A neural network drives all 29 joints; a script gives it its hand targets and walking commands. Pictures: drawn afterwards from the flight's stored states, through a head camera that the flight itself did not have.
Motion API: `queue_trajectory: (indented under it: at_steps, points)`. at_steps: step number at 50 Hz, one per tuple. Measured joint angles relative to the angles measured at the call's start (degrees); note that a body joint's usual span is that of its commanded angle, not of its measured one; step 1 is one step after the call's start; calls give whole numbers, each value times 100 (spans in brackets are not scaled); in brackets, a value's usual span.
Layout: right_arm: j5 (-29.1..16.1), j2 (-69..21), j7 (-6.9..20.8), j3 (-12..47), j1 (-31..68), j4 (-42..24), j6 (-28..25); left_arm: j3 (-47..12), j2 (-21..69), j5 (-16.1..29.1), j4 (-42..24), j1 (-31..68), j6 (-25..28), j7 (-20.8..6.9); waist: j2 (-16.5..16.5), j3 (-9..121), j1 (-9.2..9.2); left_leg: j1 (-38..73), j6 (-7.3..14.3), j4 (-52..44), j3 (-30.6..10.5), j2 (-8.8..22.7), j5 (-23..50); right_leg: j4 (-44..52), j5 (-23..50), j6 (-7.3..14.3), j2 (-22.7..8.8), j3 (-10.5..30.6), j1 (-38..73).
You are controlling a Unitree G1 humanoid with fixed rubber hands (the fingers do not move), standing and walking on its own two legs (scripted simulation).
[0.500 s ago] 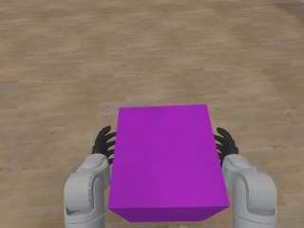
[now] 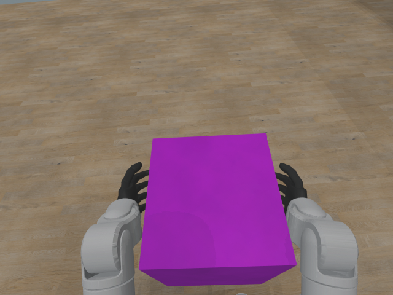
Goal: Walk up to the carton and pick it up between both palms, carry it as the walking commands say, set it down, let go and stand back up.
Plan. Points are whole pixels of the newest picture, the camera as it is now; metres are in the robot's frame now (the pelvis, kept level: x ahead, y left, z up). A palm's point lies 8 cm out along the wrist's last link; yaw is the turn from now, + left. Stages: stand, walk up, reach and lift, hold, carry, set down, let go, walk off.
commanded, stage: carry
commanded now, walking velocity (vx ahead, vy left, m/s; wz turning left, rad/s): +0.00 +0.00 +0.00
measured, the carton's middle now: (211, 217) +0.27 +0.00 +0.03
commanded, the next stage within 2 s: none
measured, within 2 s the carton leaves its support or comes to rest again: neither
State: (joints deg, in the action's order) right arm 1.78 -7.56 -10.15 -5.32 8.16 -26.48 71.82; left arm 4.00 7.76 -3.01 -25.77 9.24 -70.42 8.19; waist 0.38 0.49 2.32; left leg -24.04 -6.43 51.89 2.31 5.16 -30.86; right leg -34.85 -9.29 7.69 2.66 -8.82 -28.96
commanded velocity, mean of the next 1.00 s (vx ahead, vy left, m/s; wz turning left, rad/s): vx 0.00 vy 0.00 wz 0.00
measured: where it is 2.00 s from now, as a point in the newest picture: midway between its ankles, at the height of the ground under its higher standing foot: outside the picture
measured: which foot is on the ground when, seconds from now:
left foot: up 0.00-0.04, down 0.06-0.42, up 0.44-0.64, down 0.66-0.78, up 0.80-1.00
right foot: down 0.00-0.32, up 0.34-0.40, down 0.42-0.66, up 0.68-0.74, down 0.76-1.00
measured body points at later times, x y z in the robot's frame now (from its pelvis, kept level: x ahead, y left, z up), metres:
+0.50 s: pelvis -0.07 -0.08 +0.00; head -0.08 -0.11 +0.45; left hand +0.20 +0.07 +0.11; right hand +0.21 -0.22 +0.08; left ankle -0.05 +0.11 -0.69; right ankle +0.01 -0.10 -0.71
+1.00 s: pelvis -0.11 -0.16 +0.03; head -0.11 -0.17 +0.48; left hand +0.16 -0.01 +0.12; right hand +0.17 -0.31 +0.11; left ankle -0.12 -0.01 -0.69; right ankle -0.04 -0.17 -0.71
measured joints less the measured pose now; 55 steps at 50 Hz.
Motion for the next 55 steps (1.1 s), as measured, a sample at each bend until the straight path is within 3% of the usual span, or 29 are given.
queue_trajectory:
  at_steps: [2,4,7,8,13,14,15,17,18,20,21,23,24,25,27,28,30,31,32,33,34,35,36,38,41,43,47,52,55]
  points:
    - [0,0,0,0,0,3,1,0,0,0,0,0,-5,1,0,8,-2,388,70,-784,-2,-45,35,233,186,1,72,-81,5]
    - [-23,-5,7,7,5,97,-10,32,-3,-2,2,-9,-53,18,-161,-11,3,629,201,-1509,17,-142,736,521,401,-134,74,-62,45]
    - [-41,-5,20,10,-13,185,24,27,-10,0,1,-50,-151,62,-310,-12,4,845,324,-1962,61,-166,1248,776,378,-1086,59,27,200]
    - [-41,-5,20,10,-8,181,24,28,-10,0,1,-45,-148,63,-309,3,4,874,332,-1975,62,-166,1254,730,265,-1161,59,32,208]
    - [-41,-12,24,10,81,284,25,75,-11,-1,0,-45,-154,76,-329,146,7,910,333,-1878,79,-173,1070,853,641,-881,67,17,301]
    - [-41,-14,28,10,101,319,25,89,-11,-1,0,-44,-166,84,-332,147,7,921,348,-1898,82,-174,809,1013,693,-981,102,42,355]
    - [-42,-16,34,12,117,358,25,106,-10,-1,1,-44,-184,91,-353,146,5,939,412,-1980,92,-173,636,1191,744,-1298,127,84,396]
    - [-42,-18,40,16,139,405,30,131,-8,0,4,-40,-215,99,-394,131,-5,1072,528,-2366,169,-156,880,989,396,-2265,117,153,255]
    - [-36,-16,36,13,129,369,36,118,-5,1,6,-29,-210,96,-331,122,-12,1085,538,-2419,164,-125,1121,209,-120,-2279,114,214,27]
    - [-30,-9,35,9,-5,222,40,44,-9,2,-1,-14,-222,89,-226,176,-3,994,539,-2205,116,-97,1433,-1005,-748,-1838,16,564,-18]
    - [-28,-6,34,9,-57,151,50,21,-10,2,-5,12,-241,84,-239,257,7,835,532,-1905,123,-102,1350,-846,-874,-1602,-123,766,233]
    - [-28,-6,34,8,38,236,50,77,-4,0,8,31,-235,82,-122,268,5,448,524,-1172,5,-49,735,-767,-839,-720,-47,673,244]
    - [-32,-8,38,8,68,305,56,100,-3,-1,14,12,-249,90,-115,263,4,249,523,-829,-3,-71,463,-751,-740,-421,-21,616,196]
    - [-33,-11,42,10,86,352,78,106,-5,0,14,-28,-263,96,-116,258,4,76,523,-537,-3,-127,337,-665,-624,-266,-10,586,173]
    - [-35,-13,46,18,89,447,126,106,-12,0,31,-104,-307,111,-112,265,2,-119,523,-277,-6,-244,380,-255,-335,-350,41,558,231]
    - [-38,-14,49,24,82,499,132,108,-16,0,47,-130,-325,121,-113,269,2,-126,523,-283,-7,-281,401,68,-158,-590,97,550,319]
    - [-38,-11,48,52,67,533,134,126,-15,0,56,-151,-342,123,-153,278,-6,79,523,-660,60,-340,356,840,262,-1373,230,546,553]
    - [-37,-9,39,58,76,512,134,133,-13,1,56,-146,-324,112,-222,280,-15,349,539,-1214,203,-370,366,1085,427,-1874,265,550,608]
    - [-30,-9,12,53,93,435,132,126,-12,3,56,-128,-266,84,-248,280,-18,697,578,-1899,332,-372,533,1068,380,-2226,313,511,584]
    - [-7,-11,-13,42,114,316,119,112,-13,3,57,-77,-178,40,-226,276,-14,940,648,-2405,325,-363,1011,753,-7,-2263,354,415,473]
    - [15,-14,-21,41,127,248,72,113,-11,2,60,-36,-90,3,-252,266,-9,913,675,-2462,319,-350,1611,210,-493,-2099,327,384,284]
    - [16,-16,-20,41,109,239,47,107,-11,1,62,-46,-59,-10,-281,273,-7,873,648,-2322,323,-356,1729,-368,-821,-1875,257,431,179]
    - [15,-18,-10,42,90,255,50,99,-13,0,59,-67,-75,-5,-283,292,-3,874,616,-2209,325,-360,1652,-714,-957,-1638,174,506,192]
    - [16,-21,9,42,99,307,65,105,-18,-1,55,-67,-127,22,-280,404,6,772,518,-1950,333,-360,1411,-341,-833,-1241,-71,658,480]
    - [16,-15,37,41,108,397,63,116,-14,0,58,-67,-191,66,-260,406,0,528,497,-1586,280,-326,866,-155,-508,-313,28,577,472]
    - [16,-15,42,41,103,407,87,117,-14,0,57,-67,-231,75,-259,407,1,309,497,-1354,281,-343,614,75,-328,-61,43,536,476]
    - [17,-15,52,41,100,427,88,120,-13,0,56,-69,-251,85,-258,414,-1,153,497,-1309,278,-348,591,821,126,-262,119,521,610]
    - [17,-13,41,41,99,377,87,113,-10,1,56,-69,-209,68,-251,422,-10,824,497,-2278,270,-345,697,1577,553,-1004,353,470,851]
    - [16,-15,35,41,100,366,62,110,-12,0,58,-69,-169,57,-350,408,-5,1149,528,-2965,268,-331,1561,1540,577,-1377,438,445,810]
